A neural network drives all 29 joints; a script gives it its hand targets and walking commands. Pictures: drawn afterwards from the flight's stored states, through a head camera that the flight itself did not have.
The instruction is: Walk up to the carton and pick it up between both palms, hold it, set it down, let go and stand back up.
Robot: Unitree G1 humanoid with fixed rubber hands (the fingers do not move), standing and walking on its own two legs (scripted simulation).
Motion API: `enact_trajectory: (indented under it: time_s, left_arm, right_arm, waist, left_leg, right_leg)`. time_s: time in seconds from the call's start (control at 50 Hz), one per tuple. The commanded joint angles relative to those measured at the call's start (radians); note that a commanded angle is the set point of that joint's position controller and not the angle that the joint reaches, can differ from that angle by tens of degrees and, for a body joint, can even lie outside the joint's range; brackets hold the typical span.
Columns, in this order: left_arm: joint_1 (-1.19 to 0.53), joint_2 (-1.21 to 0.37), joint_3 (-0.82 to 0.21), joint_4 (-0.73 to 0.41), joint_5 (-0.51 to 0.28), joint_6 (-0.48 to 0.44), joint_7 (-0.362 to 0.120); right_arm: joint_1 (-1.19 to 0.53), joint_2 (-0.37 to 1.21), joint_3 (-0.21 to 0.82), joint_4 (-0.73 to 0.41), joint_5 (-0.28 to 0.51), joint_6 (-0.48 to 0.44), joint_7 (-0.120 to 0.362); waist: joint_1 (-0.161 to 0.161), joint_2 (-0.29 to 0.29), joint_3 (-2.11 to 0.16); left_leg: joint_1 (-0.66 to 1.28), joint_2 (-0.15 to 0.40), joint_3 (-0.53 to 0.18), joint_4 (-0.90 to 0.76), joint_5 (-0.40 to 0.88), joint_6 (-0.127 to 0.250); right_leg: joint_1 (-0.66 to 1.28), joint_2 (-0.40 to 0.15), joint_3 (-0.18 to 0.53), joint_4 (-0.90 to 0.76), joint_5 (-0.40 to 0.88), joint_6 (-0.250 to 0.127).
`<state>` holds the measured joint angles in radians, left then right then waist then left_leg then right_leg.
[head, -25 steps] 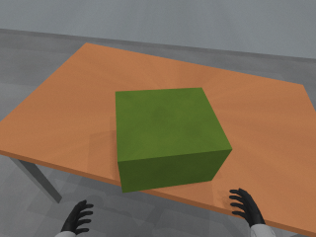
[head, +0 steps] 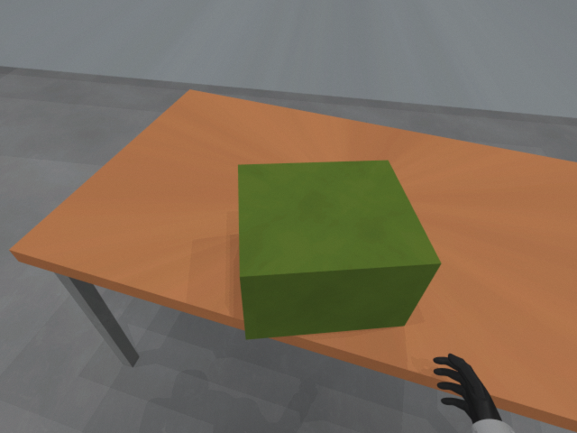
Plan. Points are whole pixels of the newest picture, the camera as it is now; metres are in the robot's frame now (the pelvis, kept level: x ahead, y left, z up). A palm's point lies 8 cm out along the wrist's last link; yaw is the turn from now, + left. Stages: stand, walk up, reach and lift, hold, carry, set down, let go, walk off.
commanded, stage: stand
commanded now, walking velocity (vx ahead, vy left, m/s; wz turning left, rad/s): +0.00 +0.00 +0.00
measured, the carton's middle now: (320, 245) +0.45 -0.05 -0.02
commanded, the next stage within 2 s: none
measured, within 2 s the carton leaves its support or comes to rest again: neither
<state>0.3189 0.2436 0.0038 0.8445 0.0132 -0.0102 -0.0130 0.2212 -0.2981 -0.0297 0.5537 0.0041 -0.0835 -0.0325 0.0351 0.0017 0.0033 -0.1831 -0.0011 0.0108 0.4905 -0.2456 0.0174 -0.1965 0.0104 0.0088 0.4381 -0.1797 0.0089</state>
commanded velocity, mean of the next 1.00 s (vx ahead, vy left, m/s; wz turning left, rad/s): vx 0.00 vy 0.00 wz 0.00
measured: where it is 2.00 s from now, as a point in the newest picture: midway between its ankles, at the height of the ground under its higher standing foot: outside the picture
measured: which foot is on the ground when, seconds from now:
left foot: down 0.00-1.00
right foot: down 0.00-1.00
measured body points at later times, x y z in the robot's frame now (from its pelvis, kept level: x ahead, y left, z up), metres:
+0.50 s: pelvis +0.00 +0.01 +0.00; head +0.00 +0.01 +0.45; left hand +0.05 +0.27 -0.14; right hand +0.01 -0.25 -0.14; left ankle +0.02 +0.11 -0.74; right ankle +0.04 -0.13 -0.74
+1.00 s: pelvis +0.01 +0.00 +0.00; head +0.01 +0.00 +0.45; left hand +0.03 +0.25 -0.15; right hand +0.03 -0.25 -0.14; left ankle +0.02 +0.11 -0.74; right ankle +0.04 -0.13 -0.74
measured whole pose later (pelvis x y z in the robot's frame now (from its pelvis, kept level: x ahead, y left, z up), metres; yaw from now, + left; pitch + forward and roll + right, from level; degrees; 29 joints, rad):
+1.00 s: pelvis +0.01 +0.00 +0.00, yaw +1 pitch -3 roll +0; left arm 0.31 0.23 -0.02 0.97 0.01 0.00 0.03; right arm 0.38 -0.23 0.01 0.87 0.00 -0.01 -0.03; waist 0.00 0.00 0.04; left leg -0.18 -0.03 -0.01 0.46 -0.23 0.02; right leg -0.21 -0.01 0.02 0.45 -0.20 0.02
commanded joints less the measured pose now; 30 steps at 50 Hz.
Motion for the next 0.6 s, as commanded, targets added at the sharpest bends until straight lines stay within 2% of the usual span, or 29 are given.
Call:
enact_trajectory:
  time_s: [0.0, 0.04, 0.08, 0.18, 0.26, 0.28, 0.32, 0.36, 0.42, 0.44, 0.52, 0.58]
  left_arm:
    - [-0.02, 0.132, 0.029, -0.091, 0.003, -0.023, 0.005]
    - [-0.011, 0.138, 0.029, -0.083, 0.004, -0.025, 0.005]
    - [-0.01, 0.144, 0.03, -0.081, 0.002, -0.023, 0.005]
    - [0.001, 0.143, 0.02, -0.069, 0.002, -0.02, 0.009]
    - [0.012, 0.146, 0.015, -0.05, 0.0, -0.02, 0.014]
    - [0.014, 0.143, 0.013, -0.047, 0.0, -0.02, 0.018]
    - [0.016, 0.138, 0.013, -0.04, 0.0, -0.019, 0.021]
    - [0.003, 0.13, 0.011, -0.043, 0.0, -0.018, 0.023]
    - [0.025, 0.121, 0.002, -0.02, -0.003, -0.014, 0.027]
    - [0.025, 0.131, 0.001, -0.016, -0.003, -0.014, 0.029]
    - [0.019, 0.122, -0.001, -0.004, -0.004, -0.012, 0.034]
    - [0.013, 0.137, 0.001, 0.003, -0.007, -0.013, 0.037]
  right_arm:
    - [0.095, -0.125, -0.02, -0.002, -0.01, 0.035, 0.007]
    - [0.083, -0.136, -0.02, -0.006, -0.01, 0.035, 0.006]
    - [0.09, -0.132, -0.019, 0.005, -0.009, 0.037, 0.009]
    - [0.102, -0.132, -0.014, 0.043, -0.009, 0.038, 0.013]
    - [0.141, -0.124, -0.005, 0.083, -0.01, 0.04, 0.013]
    - [0.164, -0.121, -0.003, 0.097, -0.008, 0.039, 0.013]
    - [0.173, -0.118, -0.002, 0.118, -0.008, 0.04, 0.011]
    - [0.19, -0.109, 0.001, 0.134, -0.011, 0.04, 0.01]
    - [0.196, -0.114, 0.0, 0.158, -0.008, 0.042, 0.007]
    - [0.211, -0.108, 0.003, 0.166, -0.006, 0.044, 0.008]
    - [0.234, -0.102, 0.007, 0.197, -0.009, 0.047, 0.005]
    - [0.243, -0.087, 0.01, 0.211, -0.007, 0.049, 0.005]
  waist:
    - [-0.036, 0.019, 0.075]
    - [-0.027, 0.034, 0.053]
    - [-0.027, 0.042, 0.075]
    - [-0.021, 0.018, 0.087]
    - [-0.022, 0.01, 0.084]
    - [-0.025, -0.016, 0.053]
    - [-0.026, -0.018, 0.03]
    - [-0.027, -0.024, 0.051]
    - [-0.019, 0.001, 0.06]
    - [-0.025, -0.023, 0.053]
    - [-0.027, -0.005, 0.033]
    - [-0.032, -0.028, 0.05]
  left_leg:
    - [-0.074, 0.098, -0.121, -0.146, -0.114, 0.002]
    - [-0.064, 0.101, -0.124, -0.138, -0.104, 0.005]
    - [-0.104, 0.096, -0.13, -0.149, -0.152, 0.006]
    - [-0.137, 0.093, -0.144, -0.171, -0.211, -0.001]
    - [-0.145, 0.09, -0.144, -0.164, -0.175, -0.004]
    - [-0.142, 0.097, -0.152, -0.16, -0.164, -0.002]
    - [-0.129, 0.088, -0.151, -0.16, -0.17, 0.0]
    - [-0.147, 0.088, -0.149, -0.157, -0.124, -0.003]
    - [-0.146, 0.094, -0.161, -0.164, -0.092, 0.003]
    - [-0.136, 0.089, -0.154, -0.157, -0.079, 0.0]
    - [-0.111, 0.088, -0.149, -0.163, -0.058, -0.003]
    - [-0.099, 0.082, -0.136, -0.14, -0.001, 0.0]
  right_leg:
    - [-0.081, -0.077, 0.11, -0.09, -0.106, 0.001]
    - [-0.078, -0.08, 0.118, -0.081, -0.098, 0.002]
    - [-0.073, -0.078, 0.121, -0.081, -0.127, 0.001]
    - [-0.063, -0.071, 0.117, -0.062, -0.159, 0.001]
    - [-0.044, -0.076, 0.121, -0.057, -0.127, -0.001]
    - [-0.024, -0.077, 0.117, -0.046, -0.118, -0.004]
    - [-0.02, -0.076, 0.116, -0.047, -0.128, -0.01]
    - [-0.006, -0.08, 0.109, -0.036, -0.1, -0.009]
    - [-0.005, -0.083, 0.11, -0.027, -0.061, -0.012]
    - [-0.006, -0.084, 0.109, -0.031, -0.058, -0.011]
    - [-0.009, -0.081, 0.102, -0.027, -0.046, -0.009]
    - [-0.016, -0.091, 0.114, -0.035, -0.01, -0.009]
